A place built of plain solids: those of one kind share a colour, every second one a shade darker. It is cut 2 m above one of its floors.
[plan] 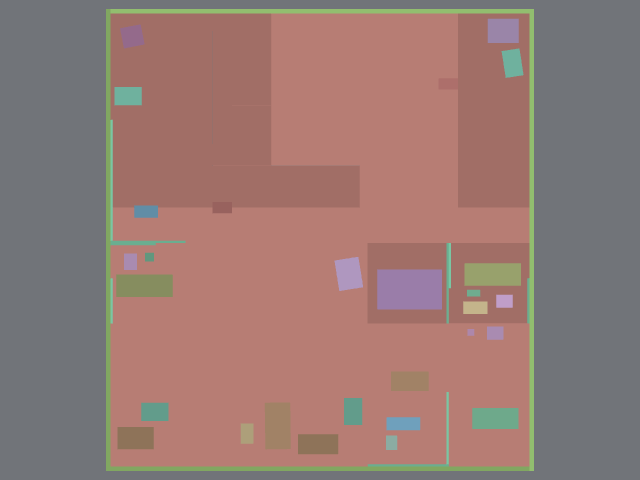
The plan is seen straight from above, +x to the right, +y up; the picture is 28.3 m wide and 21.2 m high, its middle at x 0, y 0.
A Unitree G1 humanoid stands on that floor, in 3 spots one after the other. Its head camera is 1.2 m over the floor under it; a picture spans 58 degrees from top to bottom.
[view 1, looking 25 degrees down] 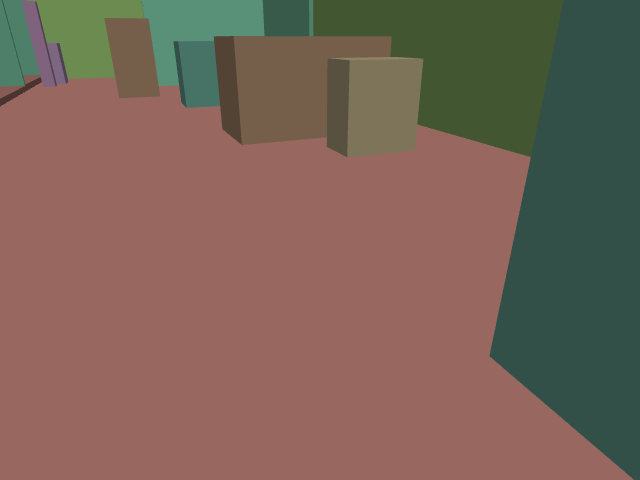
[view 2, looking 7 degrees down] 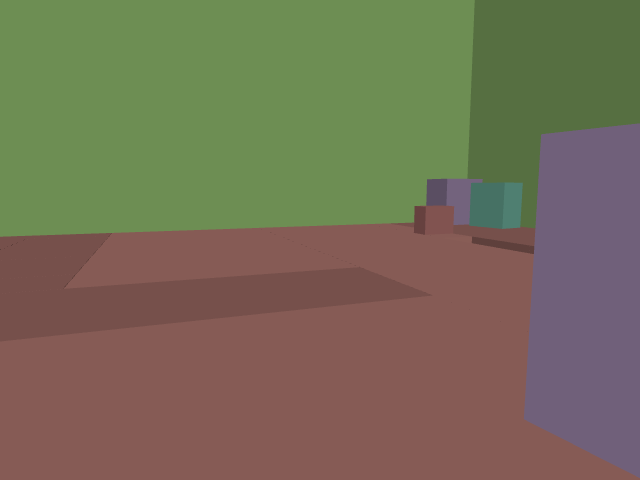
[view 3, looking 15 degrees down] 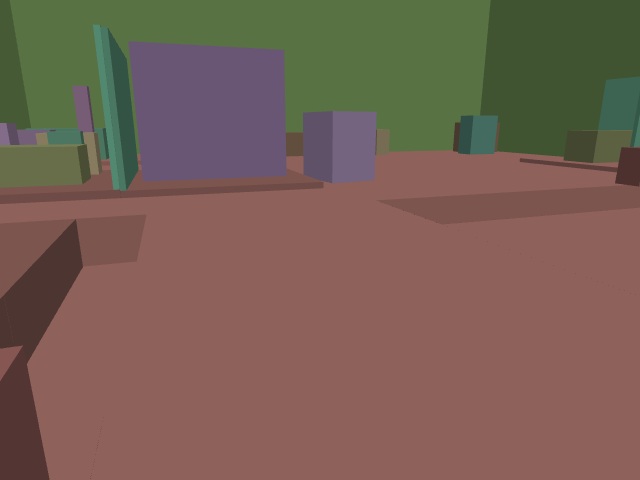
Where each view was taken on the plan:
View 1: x -7.74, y -5.99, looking -23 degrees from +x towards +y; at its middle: floor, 2.84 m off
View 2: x -1.11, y -2.51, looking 69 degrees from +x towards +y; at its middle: floor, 9.85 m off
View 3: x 4.88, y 7.73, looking -109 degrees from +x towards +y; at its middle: floor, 4.64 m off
